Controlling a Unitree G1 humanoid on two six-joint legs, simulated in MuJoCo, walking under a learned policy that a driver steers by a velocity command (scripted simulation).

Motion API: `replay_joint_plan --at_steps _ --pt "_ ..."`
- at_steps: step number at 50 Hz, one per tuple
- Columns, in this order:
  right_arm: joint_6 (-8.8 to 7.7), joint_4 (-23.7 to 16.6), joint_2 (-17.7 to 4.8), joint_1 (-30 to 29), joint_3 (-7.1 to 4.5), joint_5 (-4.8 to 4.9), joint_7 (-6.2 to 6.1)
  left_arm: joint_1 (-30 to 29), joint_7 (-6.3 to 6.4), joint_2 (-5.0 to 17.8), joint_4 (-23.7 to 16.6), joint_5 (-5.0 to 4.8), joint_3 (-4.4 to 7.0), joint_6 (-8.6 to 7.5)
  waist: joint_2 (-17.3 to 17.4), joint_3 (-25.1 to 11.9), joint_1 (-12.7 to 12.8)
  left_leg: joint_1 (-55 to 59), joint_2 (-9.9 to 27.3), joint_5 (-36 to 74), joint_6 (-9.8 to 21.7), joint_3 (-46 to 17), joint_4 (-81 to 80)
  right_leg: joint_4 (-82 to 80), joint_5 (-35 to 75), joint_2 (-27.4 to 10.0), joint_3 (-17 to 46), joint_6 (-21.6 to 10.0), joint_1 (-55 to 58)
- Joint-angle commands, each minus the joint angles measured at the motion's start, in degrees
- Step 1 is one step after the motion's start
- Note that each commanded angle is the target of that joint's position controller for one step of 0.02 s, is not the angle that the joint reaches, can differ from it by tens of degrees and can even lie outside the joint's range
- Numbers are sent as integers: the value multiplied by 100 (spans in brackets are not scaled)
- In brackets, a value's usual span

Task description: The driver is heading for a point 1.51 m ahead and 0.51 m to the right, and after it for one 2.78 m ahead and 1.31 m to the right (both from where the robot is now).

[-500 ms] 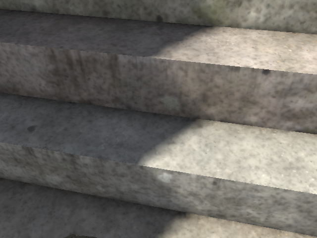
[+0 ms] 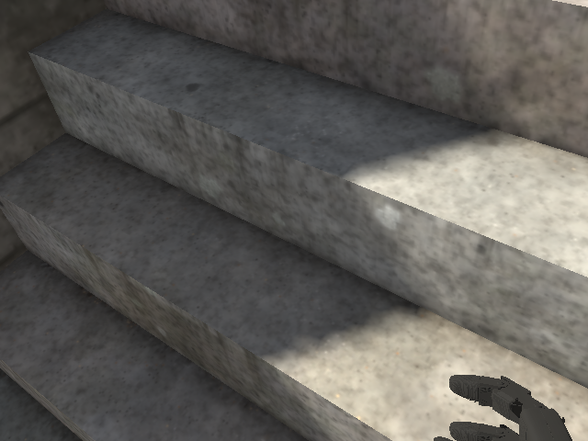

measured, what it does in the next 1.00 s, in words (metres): steps on the spot: left foot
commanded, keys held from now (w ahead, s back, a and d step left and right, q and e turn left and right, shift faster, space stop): shift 1.00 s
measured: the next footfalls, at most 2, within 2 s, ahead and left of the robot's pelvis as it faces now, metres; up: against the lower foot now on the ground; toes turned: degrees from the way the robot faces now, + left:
left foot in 0.26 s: +0.05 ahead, +0.13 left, +0.00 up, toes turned +3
right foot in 1.86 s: +0.16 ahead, -0.15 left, +0.22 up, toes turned -9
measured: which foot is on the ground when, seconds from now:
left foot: up 0.00-0.24, down 0.26-1.00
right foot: down 0.00-1.00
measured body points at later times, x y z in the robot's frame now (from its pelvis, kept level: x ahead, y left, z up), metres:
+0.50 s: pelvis -0.03 +0.03 +0.02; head -0.02 +0.04 +0.47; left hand -0.06 +0.25 -0.13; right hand +0.09 -0.19 -0.10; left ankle +0.01 +0.12 -0.72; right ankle -0.09 -0.08 -0.72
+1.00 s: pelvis -0.04 +0.06 +0.03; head -0.04 +0.07 +0.48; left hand -0.12 +0.26 -0.13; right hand +0.06 -0.15 -0.11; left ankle +0.01 +0.12 -0.72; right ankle -0.09 -0.09 -0.72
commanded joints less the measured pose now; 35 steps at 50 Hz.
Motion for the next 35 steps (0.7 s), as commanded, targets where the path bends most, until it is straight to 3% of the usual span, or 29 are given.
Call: replay_joint_plan --at_steps 1,2,3,5,6,8,9,10,12,13,14,15,16,17,18,20,22,24,26,31,33,35 --pt "-34 -643 -222 -1347 -59 61 32 -215 206 794 -966 24 195 -177 127 463 184 -1494 687 608 -158 -493 -1173 -1049 5512 -2329 2625 -770 1499" --pt "25 -506 -90 -1226 -53 6 94 -126 202 473 -923 -14 114 -124 97 356 160 -826 747 888 -166 -100 -2044 -1121 5098 -1931 2395 -527 1447" --pt "100 -308 23 -851 -12 4 147 -171 160 469 -862 -36 107 -96 -288 216 45 -41 973 1039 -154 403 -2874 -1287 4717 -1709 2181 -499 1145" --pt "208 -36 84 -735 -26 21 178 -139 124 395 -740 -98 129 -38 -861 405 97 1337 1087 972 -83 1093 -4397 -1749 4298 -1374 1646 -435 523" --pt "259 46 63 -812 -63 43 151 21 118 332 -650 -117 150 -56 -1041 592 208 1811 1017 847 -35 1322 -5264 -1908 4384 -1286 1436 -415 394" --pt "235 338 -51 -630 -144 66 78 258 -4 165 -402 -97 179 -120 -1398 527 291 2904 782 744 148 1501 -6763 -2020 5545 -1288 1151 -441 560" --pt "189 454 -185 -475 -196 102 70 443 -57 166 -226 -74 193 -131 -1587 536 284 3118 710 748 261 1449 -7429 -2026 5779 -1348 1154 -515 894" --pt "147 537 -315 -272 -245 55 65 425 -92 173 -90 -50 189 -152 -1641 562 117 3350 771 1069 436 1283 -8167 -1960 5974 -1428 1143 -534 1126" --pt "67 794 -621 52 -335 0 101 515 -143 341 165 -2 243 -184 -1559 454 38 3880 859 1639 761 1146 -9412 -1780 6092 -1306 960 -428 1569" --pt "50 915 -746 277 -378 -51 122 508 -176 324 211 33 231 -242 -1411 328 11 4322 1028 1768 849 928 -9831 -1779 5633 -1253 1013 -421 1586" --pt "44 1007 -925 505 -415 -116 141 498 -261 304 244 119 222 -332 -919 103 14 5221 1231 2800 922 654 -9567 -1890 4746 -1119 1003 -414 1052" --pt "56 1112 -900 556 -412 -181 153 676 -338 179 381 148 187 -425 -242 23 94 5973 1411 4039 1135 446 -9061 -2130 3780 -985 840 -285 201" --pt "63 1163 -619 635 -357 -215 205 679 -327 45 622 19 130 -465 61 -153 -25 5863 1438 3482 1326 467 -8981 -2394 3044 -842 666 -229 346" --pt "66 1185 -396 714 -325 -236 252 450 -308 103 725 -45 136 -432 -69 37 -219 5493 1353 2840 1354 449 -9162 -2367 2463 -685 476 -266 466" --pt "51 1256 -318 784 -301 -213 278 420 -303 84 807 2 159 -358 -39 287 -212 5123 1248 2447 1314 463 -9342 -2347 1862 -646 411 -245 509" --pt "14 1286 -409 674 -296 -205 280 361 -291 161 748 62 184 -237 78 465 -91 4772 1201 1763 1246 439 -9517 -2326 1408 -603 318 -190 555" --pt "-28 1339 -452 685 -274 -225 248 340 -261 114 810 90 167 -222 78 543 -67 4587 1191 1527 1194 378 -9663 -2313 1417 -637 312 -156 640" --pt "-54 1426 -491 816 -258 -230 238 418 -242 127 938 49 172 -225 -8 586 -78 4550 1182 1532 1193 330 -9726 -2313 1457 -666 289 -131 700" --pt "-80 1425 -551 842 -250 -174 274 590 -222 -3 1106 9 136 -237 -94 663 -97 4571 1175 1696 1184 270 -9761 -2317 1389 -739 305 -152 673" --pt "-17 1564 -585 1208 -220 -187 272 719 -208 24 1376 -80 136 -236 -291 572 -202 4782 1124 1379 1177 164 -9972 -2176 1243 -729 212 -72 596" --pt "0 1578 -562 1177 -198 -227 272 739 -153 1 1481 -115 129 -195 -327 700 -204 4740 1188 985 1138 19 -10138 -2071 1055 -766 206 -53 419" --pt "6 1595 -520 1148 -183 -225 266 788 -114 -68 1549 -99 105 -173 -295 762 -218 4686 1191 762 1103 -25 -10261 -2050 991 -804 239 -30 354"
